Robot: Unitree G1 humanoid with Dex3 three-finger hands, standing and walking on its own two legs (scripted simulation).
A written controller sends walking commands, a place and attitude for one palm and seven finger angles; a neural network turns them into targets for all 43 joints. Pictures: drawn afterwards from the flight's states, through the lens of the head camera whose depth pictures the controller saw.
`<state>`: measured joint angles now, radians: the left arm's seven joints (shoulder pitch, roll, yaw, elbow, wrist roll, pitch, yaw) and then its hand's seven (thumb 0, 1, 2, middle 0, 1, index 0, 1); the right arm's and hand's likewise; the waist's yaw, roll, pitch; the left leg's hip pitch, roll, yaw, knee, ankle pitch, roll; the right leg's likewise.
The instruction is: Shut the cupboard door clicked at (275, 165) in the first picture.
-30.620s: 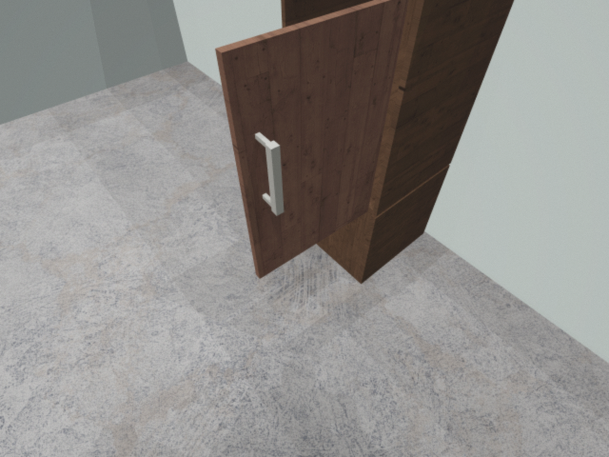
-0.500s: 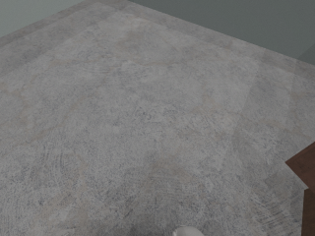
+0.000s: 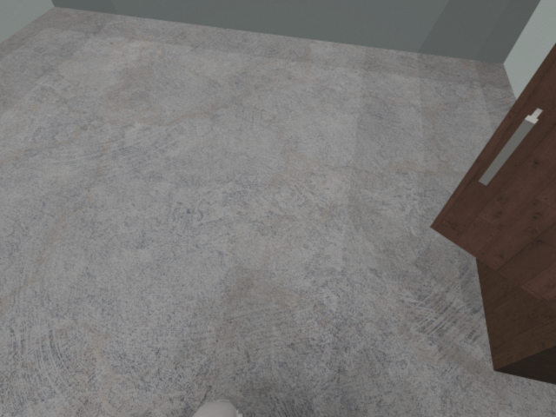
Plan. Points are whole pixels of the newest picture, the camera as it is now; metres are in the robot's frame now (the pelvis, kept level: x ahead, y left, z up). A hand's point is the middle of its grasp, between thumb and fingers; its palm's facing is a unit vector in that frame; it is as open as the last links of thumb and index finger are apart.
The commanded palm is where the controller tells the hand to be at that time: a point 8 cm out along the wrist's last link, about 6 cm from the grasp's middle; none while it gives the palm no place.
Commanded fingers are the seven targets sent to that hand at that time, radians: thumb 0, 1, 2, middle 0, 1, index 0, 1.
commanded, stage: turn to face it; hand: left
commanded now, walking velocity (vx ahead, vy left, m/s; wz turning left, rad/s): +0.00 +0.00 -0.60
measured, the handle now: (509, 148) +0.62 -0.43 +0.01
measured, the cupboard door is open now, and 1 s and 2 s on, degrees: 57 57 57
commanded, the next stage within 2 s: take the last steps up to it in 1.10 s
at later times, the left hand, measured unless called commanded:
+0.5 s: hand (192, 390) +0.18 +0.15 -0.15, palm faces -0.29 -0.92 -0.28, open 7.4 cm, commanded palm none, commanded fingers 0.00 0.90 0.90 -0.20 -0.30 -0.20 -0.30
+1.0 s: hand (207, 371) +0.21 +0.14 -0.17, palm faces -0.50 -0.84 -0.21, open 7.4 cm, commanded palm none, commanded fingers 0.00 0.90 0.90 -0.20 -0.30 -0.20 -0.30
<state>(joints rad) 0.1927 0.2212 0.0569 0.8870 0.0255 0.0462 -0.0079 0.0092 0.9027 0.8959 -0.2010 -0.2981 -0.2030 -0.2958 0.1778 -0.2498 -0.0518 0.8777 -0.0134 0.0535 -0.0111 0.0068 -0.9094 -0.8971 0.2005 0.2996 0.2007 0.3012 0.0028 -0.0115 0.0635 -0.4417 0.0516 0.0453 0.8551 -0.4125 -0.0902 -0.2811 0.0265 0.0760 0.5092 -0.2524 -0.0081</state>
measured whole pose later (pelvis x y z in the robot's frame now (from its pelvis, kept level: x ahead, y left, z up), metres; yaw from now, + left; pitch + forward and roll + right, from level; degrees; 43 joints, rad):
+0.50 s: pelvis +0.00 -0.01 -0.01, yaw -18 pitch +0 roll -1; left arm 0.13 0.23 0.06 0.87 0.02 0.04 -0.02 0.01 0.91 0.90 -0.20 -0.30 -0.20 -0.30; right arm 0.24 -0.28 -0.05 0.92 -0.02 0.07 -0.02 0.01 -0.90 -0.90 0.20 0.30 0.21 0.30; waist -0.02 0.06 0.08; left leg -0.39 0.15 0.11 0.93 -0.51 -0.07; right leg -0.31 0.01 -0.05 0.62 -0.32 -0.03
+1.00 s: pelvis +0.02 +0.00 +0.00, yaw -33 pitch +1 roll -2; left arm 0.17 0.26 0.08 0.91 0.02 0.08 -0.03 0.01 0.91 0.90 -0.20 -0.30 -0.20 -0.30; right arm 0.23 -0.20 -0.01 0.89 -0.04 0.01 -0.03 0.00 -0.91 -0.90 0.20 0.30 0.20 0.30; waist 0.00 -0.02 0.08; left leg -0.25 0.09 0.10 0.51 -0.28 0.00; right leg -0.45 0.02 -0.01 0.98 -0.48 0.04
